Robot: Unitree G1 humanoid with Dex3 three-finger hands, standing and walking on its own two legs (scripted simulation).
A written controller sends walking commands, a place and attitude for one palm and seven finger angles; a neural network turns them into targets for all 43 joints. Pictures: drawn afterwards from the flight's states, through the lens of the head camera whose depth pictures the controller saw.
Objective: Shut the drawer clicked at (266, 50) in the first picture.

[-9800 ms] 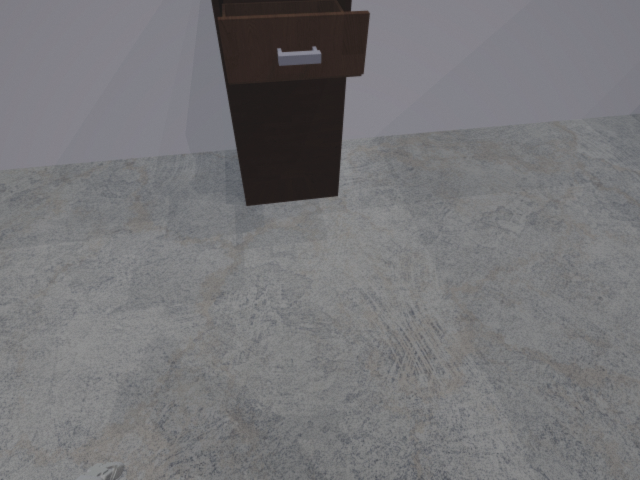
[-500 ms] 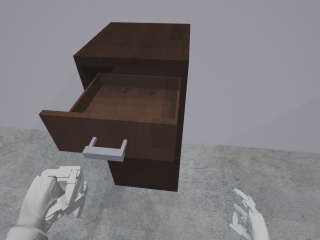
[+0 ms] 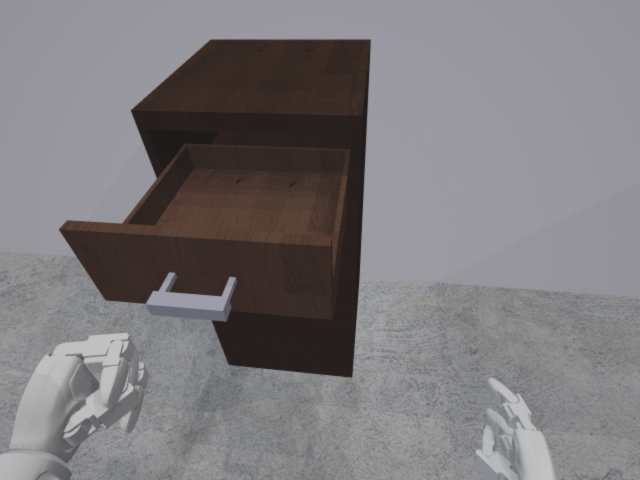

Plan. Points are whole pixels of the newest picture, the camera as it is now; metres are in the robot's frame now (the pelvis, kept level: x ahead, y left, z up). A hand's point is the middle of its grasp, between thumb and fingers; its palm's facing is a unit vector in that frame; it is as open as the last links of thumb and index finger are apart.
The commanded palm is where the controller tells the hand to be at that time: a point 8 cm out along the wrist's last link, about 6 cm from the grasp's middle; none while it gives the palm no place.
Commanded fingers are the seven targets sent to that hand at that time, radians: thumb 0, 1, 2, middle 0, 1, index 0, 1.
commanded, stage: bring the fist close to the handle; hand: left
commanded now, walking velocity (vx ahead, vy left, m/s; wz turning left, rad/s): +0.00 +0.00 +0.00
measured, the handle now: (195, 293) +0.34 +0.23 +0.05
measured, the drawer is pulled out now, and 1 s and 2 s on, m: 0.29 0.29 0.26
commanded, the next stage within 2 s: push the drawer shut in 1.24 s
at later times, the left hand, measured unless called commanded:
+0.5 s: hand (167, 384) +0.20 +0.20 +0.08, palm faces +0.01 -1.00 -0.04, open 3.3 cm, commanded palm +0.17 +0.25 +0.09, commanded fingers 0.00 0.90 0.90 -1.40 -1.60 -1.40 -1.60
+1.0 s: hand (195, 371) +0.23 +0.19 +0.05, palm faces -0.01 -1.00 -0.05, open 3.3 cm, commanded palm +0.20 +0.25 +0.05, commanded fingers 0.00 0.90 0.90 -1.40 -1.60 -1.40 -1.60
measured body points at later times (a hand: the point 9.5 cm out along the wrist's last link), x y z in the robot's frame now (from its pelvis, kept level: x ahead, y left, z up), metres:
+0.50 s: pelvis +0.00 +0.03 -0.01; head +0.01 +0.02 +0.44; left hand +0.19 +0.25 +0.09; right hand +0.18 -0.20 -0.08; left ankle -0.01 +0.14 -0.72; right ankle -0.01 -0.09 -0.72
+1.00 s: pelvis -0.01 +0.03 -0.03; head +0.02 +0.02 +0.42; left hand +0.22 +0.24 +0.05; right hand +0.15 -0.21 -0.11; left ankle -0.01 +0.14 -0.72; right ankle -0.01 -0.09 -0.72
